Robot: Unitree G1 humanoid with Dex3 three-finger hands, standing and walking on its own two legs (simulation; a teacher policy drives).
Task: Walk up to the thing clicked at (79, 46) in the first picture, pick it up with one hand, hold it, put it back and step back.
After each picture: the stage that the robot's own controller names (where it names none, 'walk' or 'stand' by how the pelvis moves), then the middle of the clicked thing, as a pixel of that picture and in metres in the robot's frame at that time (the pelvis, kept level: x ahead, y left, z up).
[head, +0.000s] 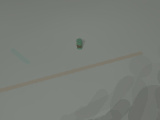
stand; (79, 44) +1.36 +0.05 -0.72
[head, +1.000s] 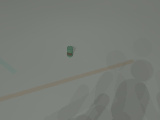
walk; (70, 51) +1.24 +0.09 -0.72
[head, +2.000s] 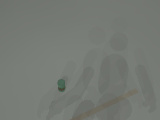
walk; (61, 85) +0.80 +0.16 -0.72
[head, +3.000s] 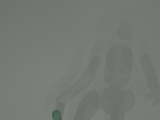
walk; (56, 117) +0.52 +0.20 -0.71
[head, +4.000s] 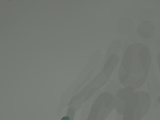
stand; out of the picture +0.48 +0.20 -0.71
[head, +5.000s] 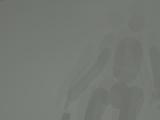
stand; out of the picture +0.44 +0.22 -0.72
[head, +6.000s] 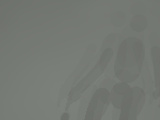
stand; out of the picture +0.43 +0.22 -0.73
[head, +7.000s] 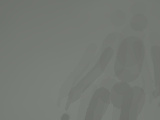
stand; out of the picture +0.42 +0.22 -0.73
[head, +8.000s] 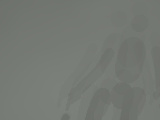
stand; out of the picture +0.43 +0.22 -0.73
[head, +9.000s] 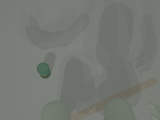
go down; (44, 71) +0.49 +0.21 -0.46
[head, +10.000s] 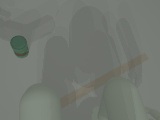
go down; (20, 47) +0.52 +0.24 -0.31
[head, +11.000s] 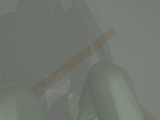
close in; out of the picture +0.50 +0.29 -0.25
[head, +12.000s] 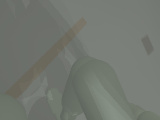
close; out of the picture +0.49 +0.32 -0.24
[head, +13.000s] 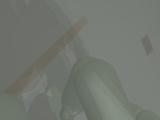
lift; out of the picture +0.48 +0.30 -0.24
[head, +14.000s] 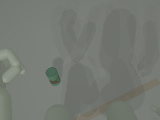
close; (53, 76) +0.50 +0.18 -0.46
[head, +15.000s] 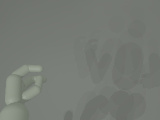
hold; out of the picture +0.43 +0.16 -0.67
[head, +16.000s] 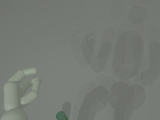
hold; (62, 118) +0.43 +0.18 -0.67
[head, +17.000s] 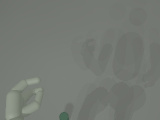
hold; (64, 119) +0.43 +0.17 -0.67
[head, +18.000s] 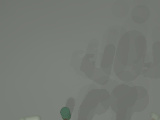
stand; (65, 114) +0.44 +0.16 -0.63
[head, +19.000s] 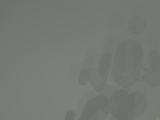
stand; out of the picture +0.42 +0.15 -0.65
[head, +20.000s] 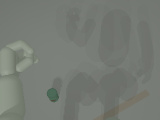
crouch; (53, 95) +0.46 +0.17 -0.57
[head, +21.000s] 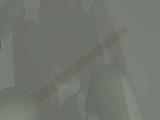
lower; out of the picture +0.50 +0.23 -0.26
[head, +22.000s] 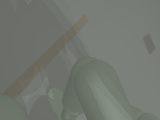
lower; out of the picture +0.48 +0.27 -0.24
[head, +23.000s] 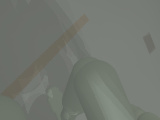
lower; out of the picture +0.48 +0.28 -0.24
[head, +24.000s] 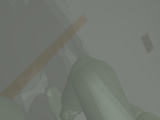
lower; out of the picture +0.48 +0.27 -0.24
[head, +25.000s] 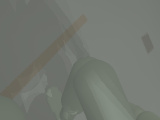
lower; out of the picture +0.48 +0.28 -0.24
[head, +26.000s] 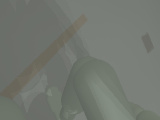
open; out of the picture +0.48 +0.27 -0.24
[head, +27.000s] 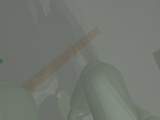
stand; out of the picture +0.42 +0.20 -0.28
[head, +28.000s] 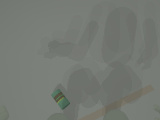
stand; (60, 99) +0.39 +0.13 -0.56
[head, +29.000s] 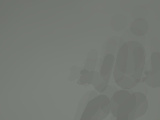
stand; out of the picture +0.34 +0.13 -0.69
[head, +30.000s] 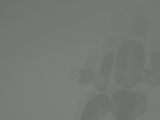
stand; out of the picture +0.34 +0.14 -0.69
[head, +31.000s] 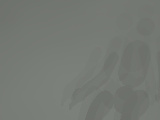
stand; out of the picture +0.35 +0.14 -0.73
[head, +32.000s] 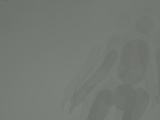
stand; out of the picture +0.34 +0.15 -0.75
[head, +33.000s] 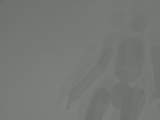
stand; out of the picture +0.31 +0.16 -0.75
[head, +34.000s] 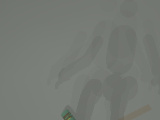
walk; (69, 118) +0.40 +0.10 -0.72
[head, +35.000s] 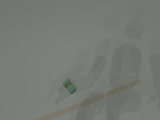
walk; (69, 86) +0.69 +0.09 -0.73
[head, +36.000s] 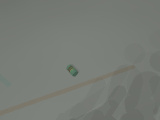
stand; (72, 70) +1.00 +0.15 -0.73
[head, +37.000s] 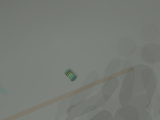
stand; (70, 75) +0.95 +0.15 -0.74
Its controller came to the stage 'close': yes
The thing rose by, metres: 0.01
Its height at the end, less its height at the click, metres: -0.02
